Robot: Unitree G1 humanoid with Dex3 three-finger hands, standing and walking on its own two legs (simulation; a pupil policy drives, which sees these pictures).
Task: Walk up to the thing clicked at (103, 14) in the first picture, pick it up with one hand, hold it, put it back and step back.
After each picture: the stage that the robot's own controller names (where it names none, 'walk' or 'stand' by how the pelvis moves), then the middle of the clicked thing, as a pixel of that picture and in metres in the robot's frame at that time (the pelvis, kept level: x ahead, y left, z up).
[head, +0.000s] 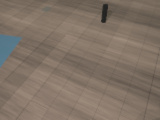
stand; (104, 13) +1.89 -0.35 -0.65
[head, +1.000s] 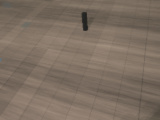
walk; (84, 21) +1.78 +0.03 -0.63
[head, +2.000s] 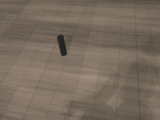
walk; (62, 45) +1.22 +0.25 -0.65
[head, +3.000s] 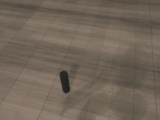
walk; (65, 82) +0.78 +0.19 -0.64
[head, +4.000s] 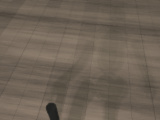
walk; (53, 114) +0.48 +0.19 -0.63
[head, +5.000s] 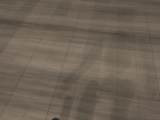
stand; out of the picture +0.40 +0.19 -0.64
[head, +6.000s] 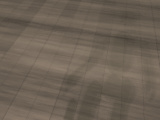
stand; out of the picture +0.38 +0.15 -0.65
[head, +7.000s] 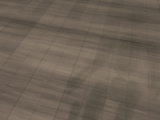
stand; out of the picture +0.36 +0.14 -0.65
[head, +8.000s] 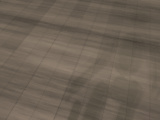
stand; out of the picture +0.37 +0.14 -0.66
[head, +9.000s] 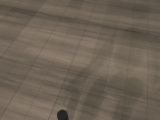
stand; out of the picture +0.42 +0.14 -0.64
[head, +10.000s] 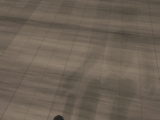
stand; out of the picture +0.41 +0.17 -0.65
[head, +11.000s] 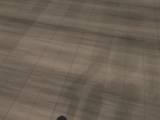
stand; out of the picture +0.42 +0.14 -0.66
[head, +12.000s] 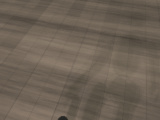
stand; out of the picture +0.42 +0.14 -0.66
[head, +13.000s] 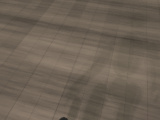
go down; out of the picture +0.41 +0.13 -0.66
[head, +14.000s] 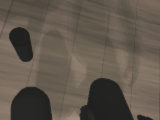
go down; (23, 47) +0.50 +0.17 -0.29
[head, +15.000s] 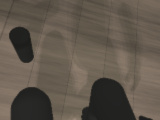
approach; (23, 47) +0.50 +0.18 -0.27
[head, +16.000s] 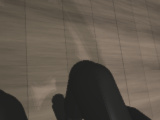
close in; out of the picture +0.49 +0.24 -0.17
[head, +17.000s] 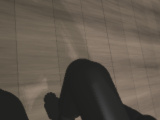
close; out of the picture +0.49 +0.24 -0.17
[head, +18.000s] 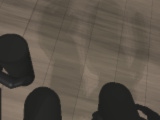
lift; (19, 66) +0.37 +0.20 -0.03
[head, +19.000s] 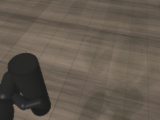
hold; (34, 89) +0.31 +0.15 +0.08
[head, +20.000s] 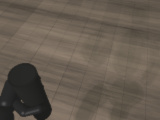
hold; (34, 96) +0.30 +0.16 +0.03
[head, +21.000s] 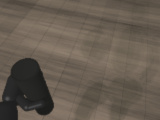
crouch; (36, 91) +0.31 +0.15 +0.03
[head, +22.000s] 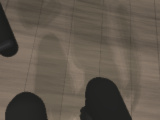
crouch; out of the picture +0.50 +0.17 -0.03
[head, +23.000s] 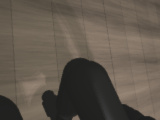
lower; out of the picture +0.47 +0.26 -0.18
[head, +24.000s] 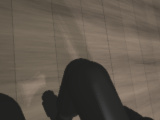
lower; out of the picture +0.47 +0.26 -0.18
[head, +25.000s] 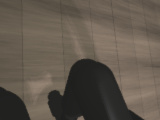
lower; out of the picture +0.46 +0.25 -0.18
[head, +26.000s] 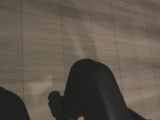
lower; out of the picture +0.46 +0.25 -0.17
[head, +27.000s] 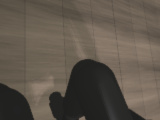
loosen; out of the picture +0.45 +0.22 -0.17
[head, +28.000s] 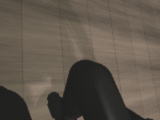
withdraw; out of the picture +0.46 +0.23 -0.18
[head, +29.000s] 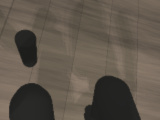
walk; (28, 51) +0.48 +0.18 -0.23
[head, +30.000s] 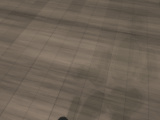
stand; out of the picture +0.40 +0.11 -0.59
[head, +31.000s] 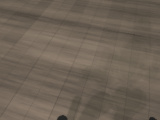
stand; out of the picture +0.41 +0.13 -0.60
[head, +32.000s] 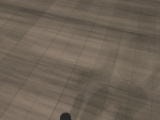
stand; out of the picture +0.41 +0.12 -0.61
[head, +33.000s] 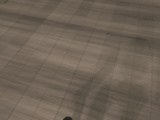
walk; out of the picture +0.42 +0.12 -0.66
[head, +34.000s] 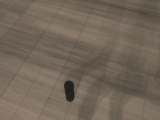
walk; (69, 91) +0.55 +0.09 -0.63
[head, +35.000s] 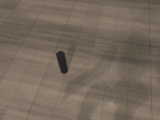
walk; (62, 63) +0.84 +0.19 -0.62
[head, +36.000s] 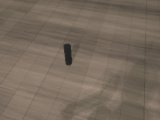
stand; (68, 55) +1.09 +0.13 -0.64
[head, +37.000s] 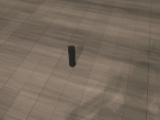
stand; (72, 56) +1.09 +0.10 -0.66
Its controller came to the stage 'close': yes
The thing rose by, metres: 0.68
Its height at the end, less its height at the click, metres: +0.00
